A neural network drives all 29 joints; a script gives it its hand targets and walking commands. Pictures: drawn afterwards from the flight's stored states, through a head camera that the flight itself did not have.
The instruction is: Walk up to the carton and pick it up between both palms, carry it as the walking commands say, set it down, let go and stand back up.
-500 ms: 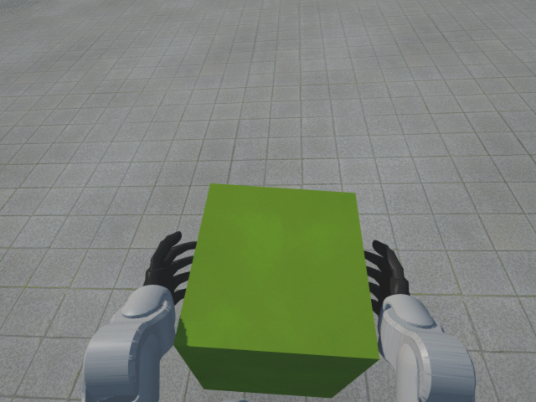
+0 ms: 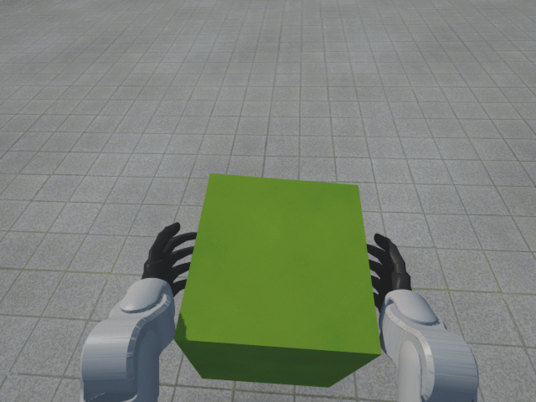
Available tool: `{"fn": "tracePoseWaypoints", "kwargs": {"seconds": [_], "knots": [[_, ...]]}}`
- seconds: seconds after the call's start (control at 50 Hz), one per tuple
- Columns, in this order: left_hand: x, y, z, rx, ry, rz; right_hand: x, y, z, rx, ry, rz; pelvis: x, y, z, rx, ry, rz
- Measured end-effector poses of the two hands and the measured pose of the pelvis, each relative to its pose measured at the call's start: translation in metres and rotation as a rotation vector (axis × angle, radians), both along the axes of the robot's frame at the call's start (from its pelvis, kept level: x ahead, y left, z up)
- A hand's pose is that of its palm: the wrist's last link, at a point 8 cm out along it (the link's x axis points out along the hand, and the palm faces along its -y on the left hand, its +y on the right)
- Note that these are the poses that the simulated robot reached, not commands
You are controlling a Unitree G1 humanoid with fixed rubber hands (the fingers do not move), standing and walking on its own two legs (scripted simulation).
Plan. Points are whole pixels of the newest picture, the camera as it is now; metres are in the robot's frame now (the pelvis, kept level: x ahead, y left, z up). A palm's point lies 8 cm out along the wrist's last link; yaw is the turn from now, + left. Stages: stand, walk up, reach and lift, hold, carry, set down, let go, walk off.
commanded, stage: carry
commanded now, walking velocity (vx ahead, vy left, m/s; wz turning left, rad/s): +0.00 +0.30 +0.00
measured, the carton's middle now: (274, 289) +0.28 +0.00 +0.03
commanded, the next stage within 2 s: none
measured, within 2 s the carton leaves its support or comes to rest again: neither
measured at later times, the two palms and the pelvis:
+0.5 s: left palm out of the picture +0.19 +0.35 +0.09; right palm (219, 328) +0.20 +0.06 +0.09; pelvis -0.05 +0.19 +0.00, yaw +1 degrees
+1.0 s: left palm out of the picture +0.13 +0.55 +0.09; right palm (28, 382) +0.14 +0.26 +0.10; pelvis -0.10 +0.38 +0.01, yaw +1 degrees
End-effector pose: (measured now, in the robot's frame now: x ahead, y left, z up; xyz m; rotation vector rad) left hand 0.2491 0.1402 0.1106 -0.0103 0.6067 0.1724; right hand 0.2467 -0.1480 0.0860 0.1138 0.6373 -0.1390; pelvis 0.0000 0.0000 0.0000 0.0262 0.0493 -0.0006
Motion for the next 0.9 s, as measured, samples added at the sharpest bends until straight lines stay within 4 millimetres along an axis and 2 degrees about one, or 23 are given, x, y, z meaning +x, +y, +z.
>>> {"fn": "tracePoseWaypoints", "kwargs": {"seconds": [0.1,0.18,0.24,0.28,0.36,0.44,0.56,0.64,0.74,0.82,0.9], "knots": [[-0.011,0.029,0.004,0.02,0.068,-0.025,-0.021,0.03,-0.002,0.014,0.066,-0.02,-0.006,0.035,0.013,-0.007,-0.02,0.019],[-0.017,0.059,0.01,-0.01,0.042,-0.027,-0.023,0.058,0.016,-0.011,0.041,-0.023,-0.013,0.064,0.019,0.002,-0.023,0.018],[-0.019,0.088,0.012,-0.035,0.001,-0.021,-0.021,0.087,0.027,-0.037,0.001,-0.019,-0.019,0.09,0.018,0.005,-0.013,0.028],[-0.022,0.112,0.006,-0.052,-0.011,-0.014,-0.021,0.111,0.028,-0.055,-0.012,-0.013,-0.021,0.111,0.012,0.004,-0.007,0.031],[-0.037,0.162,-0.015,-0.108,0.032,0.035,-0.027,0.161,0.017,-0.112,0.034,0.037,-0.028,0.147,0.005,0.023,0.0,0.027],[-0.057,0.196,-0.027,-0.13,0.089,0.068,-0.039,0.195,0.008,-0.129,0.09,0.07,-0.039,0.172,0.007,-0.008,0.002,0.018],[-0.063,0.223,-0.009,-0.05,0.007,0.045,-0.051,0.223,0.004,-0.05,0.009,0.045,-0.056,0.21,-0.001,0.026,0.009,0.001],[-0.067,0.241,0.002,0.018,0.039,-0.001,-0.071,0.241,-0.005,0.011,0.041,0.002,-0.062,0.241,0.006,-0.011,0.0,0.031],[-0.078,0.271,0.01,0.004,0.057,-0.024,-0.085,0.272,0.009,0.002,0.056,-0.02,-0.071,0.277,0.019,-0.001,-0.018,0.021],[-0.082,0.305,0.015,-0.026,-0.001,-0.029,-0.087,0.305,0.026,-0.03,-0.001,-0.026,-0.079,0.31,0.018,0.007,-0.013,0.03],[-0.09,0.354,0.003,-0.064,-0.025,-0.008,-0.089,0.353,0.026,-0.069,-0.022,-0.006,-0.085,0.351,0.006,0.017,-0.007,0.035]]}}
